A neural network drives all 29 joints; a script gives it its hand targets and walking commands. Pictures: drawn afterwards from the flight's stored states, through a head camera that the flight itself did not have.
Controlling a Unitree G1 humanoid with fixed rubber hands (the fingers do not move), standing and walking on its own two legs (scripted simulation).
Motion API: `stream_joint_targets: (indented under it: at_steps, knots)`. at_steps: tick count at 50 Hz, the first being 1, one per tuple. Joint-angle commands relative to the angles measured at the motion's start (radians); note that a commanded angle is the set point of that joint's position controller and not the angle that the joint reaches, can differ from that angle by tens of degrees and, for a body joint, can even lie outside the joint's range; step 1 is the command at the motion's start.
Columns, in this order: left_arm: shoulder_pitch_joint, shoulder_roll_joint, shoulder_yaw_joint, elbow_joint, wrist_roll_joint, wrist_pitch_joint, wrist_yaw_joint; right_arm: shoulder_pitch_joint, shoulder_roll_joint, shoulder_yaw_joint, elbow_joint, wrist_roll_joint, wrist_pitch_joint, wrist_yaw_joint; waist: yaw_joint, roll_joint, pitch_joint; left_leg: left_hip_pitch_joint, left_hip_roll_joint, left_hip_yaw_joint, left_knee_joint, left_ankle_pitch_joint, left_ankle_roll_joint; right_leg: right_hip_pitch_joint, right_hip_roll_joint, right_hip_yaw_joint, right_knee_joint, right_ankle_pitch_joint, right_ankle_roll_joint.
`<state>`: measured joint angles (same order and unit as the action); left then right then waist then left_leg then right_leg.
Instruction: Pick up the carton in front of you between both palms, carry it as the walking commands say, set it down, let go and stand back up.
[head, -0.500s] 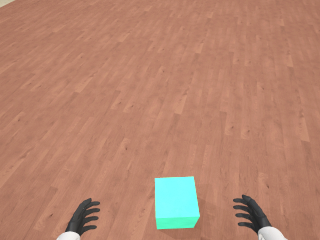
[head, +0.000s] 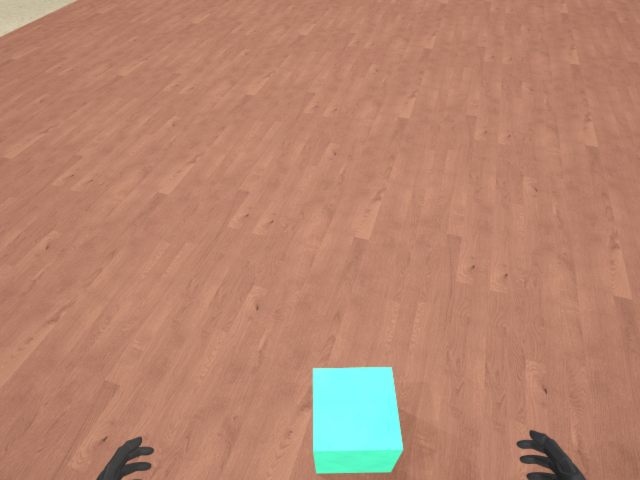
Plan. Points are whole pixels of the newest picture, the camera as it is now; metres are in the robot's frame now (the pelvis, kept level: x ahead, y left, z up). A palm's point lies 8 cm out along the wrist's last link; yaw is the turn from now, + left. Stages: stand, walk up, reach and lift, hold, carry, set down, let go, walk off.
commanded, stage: stand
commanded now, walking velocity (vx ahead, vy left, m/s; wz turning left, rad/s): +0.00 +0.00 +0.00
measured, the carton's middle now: (352, 421) +0.38 -0.06 -0.65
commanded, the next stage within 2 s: none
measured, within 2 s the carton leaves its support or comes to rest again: neither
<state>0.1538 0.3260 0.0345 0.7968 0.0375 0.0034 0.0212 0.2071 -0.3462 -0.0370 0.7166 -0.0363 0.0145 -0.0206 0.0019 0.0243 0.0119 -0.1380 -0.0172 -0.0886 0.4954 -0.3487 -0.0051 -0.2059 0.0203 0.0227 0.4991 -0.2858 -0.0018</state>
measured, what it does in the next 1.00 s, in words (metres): stands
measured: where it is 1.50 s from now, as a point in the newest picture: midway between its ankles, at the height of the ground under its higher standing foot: outside the picture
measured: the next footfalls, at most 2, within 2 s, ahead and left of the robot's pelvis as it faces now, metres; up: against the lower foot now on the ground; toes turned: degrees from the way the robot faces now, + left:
none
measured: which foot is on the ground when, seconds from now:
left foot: down 0.00-1.00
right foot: down 0.00-1.00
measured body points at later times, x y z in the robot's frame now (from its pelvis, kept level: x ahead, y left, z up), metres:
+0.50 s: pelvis -0.01 +0.00 +0.01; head -0.02 +0.00 +0.46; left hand +0.11 +0.30 -0.10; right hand +0.10 -0.30 -0.10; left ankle -0.05 +0.13 -0.74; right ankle -0.01 -0.12 -0.74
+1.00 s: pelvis -0.03 +0.00 +0.01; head -0.03 +0.00 +0.46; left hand +0.08 +0.31 -0.10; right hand +0.07 -0.31 -0.11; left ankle -0.05 +0.13 -0.74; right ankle -0.01 -0.12 -0.74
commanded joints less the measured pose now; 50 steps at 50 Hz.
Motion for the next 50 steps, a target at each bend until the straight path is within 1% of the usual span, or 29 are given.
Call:
stream_joint_targets:
  at_steps: [1, 7, 34, 50]
  knots:
    - [-0.033, 0.157, 0.034, -0.043, -0.002, -0.015, 0.005, -0.015, -0.149, -0.035, -0.049, 0.002, -0.016, -0.006, 0.001, -0.02, -0.062, -0.028, 0.078, -0.042, -0.056, 0.377, 0.005, 0.087, -0.09, 0.069, -0.051, 0.343, -0.015]
    - [-0.048, 0.163, 0.029, -0.007, -0.005, -0.016, 0.004, -0.02, -0.156, -0.028, -0.017, 0.005, -0.02, -0.008, 0.002, -0.017, -0.053, -0.024, 0.083, -0.046, -0.077, 0.366, 0.007, 0.099, -0.093, 0.075, -0.067, 0.33, -0.017]
    - [-0.077, 0.201, 0.013, 0.144, -0.015, -0.021, -0.007, -0.05, -0.189, -0.009, 0.129, 0.012, -0.032, -0.003, 0.008, -0.02, -0.009, -0.021, 0.1, -0.059, -0.17, 0.237, 0.019, 0.099, -0.109, 0.109, -0.152, 0.22, -0.02]
    - [-0.083, 0.218, 0.007, 0.189, -0.021, -0.022, -0.01, -0.063, -0.203, -0.002, 0.185, 0.016, -0.034, 0.0, 0.007, -0.021, -0.005, -0.014, 0.107, -0.06, -0.187, 0.224, 0.023, 0.096, -0.115, 0.118, -0.169, 0.21, -0.024]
